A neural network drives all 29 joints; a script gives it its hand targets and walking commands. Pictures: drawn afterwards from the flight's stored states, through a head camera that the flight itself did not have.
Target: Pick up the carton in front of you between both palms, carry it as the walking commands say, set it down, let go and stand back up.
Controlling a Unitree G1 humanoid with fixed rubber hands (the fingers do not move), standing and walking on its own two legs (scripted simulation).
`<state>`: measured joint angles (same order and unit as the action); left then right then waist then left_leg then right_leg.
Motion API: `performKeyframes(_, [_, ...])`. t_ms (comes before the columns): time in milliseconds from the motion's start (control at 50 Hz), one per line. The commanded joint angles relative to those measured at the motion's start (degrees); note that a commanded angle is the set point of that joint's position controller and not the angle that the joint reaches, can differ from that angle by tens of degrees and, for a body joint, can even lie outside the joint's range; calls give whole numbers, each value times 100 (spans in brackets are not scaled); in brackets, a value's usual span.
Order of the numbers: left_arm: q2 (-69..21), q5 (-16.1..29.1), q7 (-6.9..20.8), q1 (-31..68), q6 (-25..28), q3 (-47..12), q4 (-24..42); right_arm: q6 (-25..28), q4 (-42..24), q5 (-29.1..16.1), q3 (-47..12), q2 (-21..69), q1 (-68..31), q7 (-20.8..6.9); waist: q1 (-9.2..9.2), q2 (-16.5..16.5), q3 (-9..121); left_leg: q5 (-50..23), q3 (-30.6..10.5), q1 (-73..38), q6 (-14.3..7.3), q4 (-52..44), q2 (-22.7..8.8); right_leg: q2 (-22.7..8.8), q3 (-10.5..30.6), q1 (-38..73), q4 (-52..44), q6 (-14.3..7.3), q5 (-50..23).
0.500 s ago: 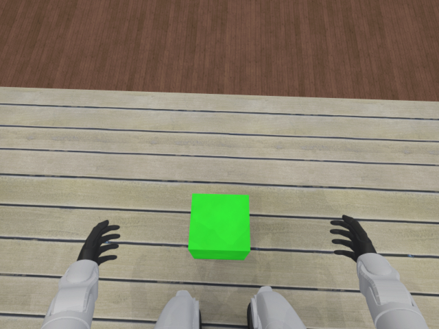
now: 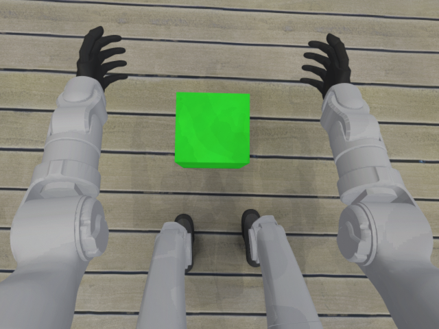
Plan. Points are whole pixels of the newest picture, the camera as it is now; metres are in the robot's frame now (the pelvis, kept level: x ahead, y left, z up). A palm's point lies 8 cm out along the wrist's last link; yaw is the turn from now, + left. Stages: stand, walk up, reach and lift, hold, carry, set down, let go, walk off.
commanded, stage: reach and lift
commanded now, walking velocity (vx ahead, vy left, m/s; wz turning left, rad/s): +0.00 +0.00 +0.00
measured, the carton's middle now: (212, 135) +0.50 +0.00 -0.52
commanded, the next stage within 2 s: none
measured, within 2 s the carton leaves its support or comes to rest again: leaves its support in 1.78 s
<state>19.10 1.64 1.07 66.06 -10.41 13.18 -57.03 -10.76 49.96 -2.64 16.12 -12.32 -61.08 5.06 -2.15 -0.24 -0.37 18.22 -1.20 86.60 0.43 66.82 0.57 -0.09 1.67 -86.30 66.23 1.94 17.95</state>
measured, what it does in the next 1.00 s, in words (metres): lowers itself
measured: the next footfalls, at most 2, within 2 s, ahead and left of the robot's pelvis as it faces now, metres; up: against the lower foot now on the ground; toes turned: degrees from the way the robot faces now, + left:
none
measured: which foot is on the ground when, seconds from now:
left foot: down 0.00-1.00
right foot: down 0.00-1.00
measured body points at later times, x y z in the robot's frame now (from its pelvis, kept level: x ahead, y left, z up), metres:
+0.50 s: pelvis +0.02 +0.00 -0.14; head +0.36 +0.00 +0.15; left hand +0.52 +0.19 -0.31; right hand +0.50 -0.20 -0.31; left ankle +0.10 +0.12 -0.61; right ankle +0.10 -0.14 -0.61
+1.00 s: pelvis -0.02 +0.00 -0.27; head +0.35 +0.00 -0.02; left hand +0.52 +0.18 -0.47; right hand +0.50 -0.20 -0.46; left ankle +0.09 +0.12 -0.61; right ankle +0.10 -0.14 -0.61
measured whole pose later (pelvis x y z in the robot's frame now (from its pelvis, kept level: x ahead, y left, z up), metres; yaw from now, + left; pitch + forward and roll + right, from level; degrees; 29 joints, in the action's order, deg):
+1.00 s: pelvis -0.02 +0.00 -0.27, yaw -1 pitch +38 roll -1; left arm 23.3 13.6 -5.6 80.7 -1.1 1.4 -65.6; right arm -0.9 62.9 -14.0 6.1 -18.2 -77.9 8.0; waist -1.3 0.8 -20.1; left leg 31.5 -2.4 131.0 1.8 124.5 1.8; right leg 2.4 2.3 -130.5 123.4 3.7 31.0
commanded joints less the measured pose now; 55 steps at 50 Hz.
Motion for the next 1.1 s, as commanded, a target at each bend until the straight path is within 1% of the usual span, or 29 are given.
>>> performKeyframes(0, [695,-250,14,1447,201,278,428,205,-567,231,290,-573,-1207,27,-47,-222,5875,-484,266,-3101,137,-716,310,376,-534,2527,-637,118,-369])
performKeyframes(40, [578,-398,24,1360,313,384,443,326,-616,350,418,-465,-1114,-9,-36,-236,5901,-832,254,-3055,142,-655,327,398,-530,2368,-589,110,-669])
performKeyframes(100, [346,-559,23,1191,513,527,488,543,-621,487,566,-277,-964,-80,-4,-241,5670,-1242,216,-2674,151,-437,328,403,-500,1875,-398,112,-1019])
performKeyframes(220, [-20,-631,-77,651,793,592,418,879,-342,587,638,-54,-479,-125,27,-249,5444,-1870,126,-1452,180,586,304,411,-429,577,575,157,-1561])
performKeyframes(300, [57,-427,-181,496,917,431,501,1000,-328,405,457,-116,-355,-64,50,-244,5705,-2088,120,-744,196,1415,323,420,-382,71,1385,183,-1811])
performKeyframes(400, [460,127,-350,638,985,-45,968,1043,-725,-149,-61,-425,-470,95,68,-223,6854,-2334,190,-609,214,2423,329,414,-410,191,2413,233,-2231])
performKeyframes(460, [648,446,-421,880,942,-310,1183,984,-933,-435,-310,-612,-701,172,65,-267,7157,-2071,272,-522,237,2909,302,401,-476,84,2902,236,-1994])
performKeyframes(500, [746,616,-455,1092,888,-431,1299,929,-1072,-577,-430,-714,-917,217,70,-290,7250,-1754,331,-428,244,3162,277,388,-525,5,3159,226,-1710])
performKeyframes(540, [849,735,-486,1315,812,-511,1284,855,-1086,-685,-515,-797,-1155,263,75,-270,7181,-1308,379,-236,236,3349,249,366,-567,-64,3364,221,-1338])
performKeyframes(580, [916,811,-514,1546,738,-575,1072,782,-917,-756,-550,-849,-1406,298,65,-238,6781,-715,381,68,215,3473,208,331,-605,-303,3517,219,-786])
performKeyframes(640, [950,877,-540,1902,696,-655,589,726,-483,-811,-575,-885,-1807,318,52,-180,6043,59,375,610,193,3672,131,262,-592,-646,3716,206,-78])
performKeyframes(680, [969,906,-543,2128,712,-696,239,734,-136,-824,-580,-919,-2055,311,52,-153,5607,385,345,870,171,3820,81,214,-566,-915,3858,197,251])
performKeyframes(720, [994,921,-541,2321,753,-736,-74,775,193,-828,-587,-962,-2265,294,58,-143,5273,531,303,1045,159,3976,38,174,-538,-1134,4017,189,413])
performKeyframes(820, [1088,974,-560,2733,917,-871,-521,956,768,-892,-660,-1107,-2693,267,62,-165,4901,411,205,1186,170,4385,-22,117,-474,-1371,4460,188,296])
performKeyframes(900, [1206,1144,-632,3051,1051,-1070,-373,1107,745,-1074,-813,-1298,-2989,309,47,-227,5417,-54,190,819,196,4724,-23,113,-468,-1144,4806,180,-157])
performKeyframes(920, [1234,1191,-665,3132,1069,-1076,-235,1134,652,-1115,-870,-1380,-3077,320,90,-225,5478,-51,223,884,212,4748,5,116,-458,-1107,4851,164,-139])
performKeyframes(960, [1173,1252,-701,3212,1083,-1143,-153,1158,616,-1170,-948,-1410,-3205,322,75,-200,5353,-274,202,843,205,4832,29,124,-468,-1224,4957,153,-313])
performKeyframes(1020, [1024,1327,-742,3080,1096,-1222,-101,1176,709,-1323,-1142,-1302,-3102,272,148,-207,5459,-698,220,598,206,4955,68,147,-465,-1192,5085,156,-641])
performKeyframes(1080, [910,1357,-778,2835,1075,-1240,-108,1170,746,-1333,-1195,-1278,-2910,270,143,-179,5657,-851,248,426,218,4984,105,184,-499,-1104,5084,165,-725])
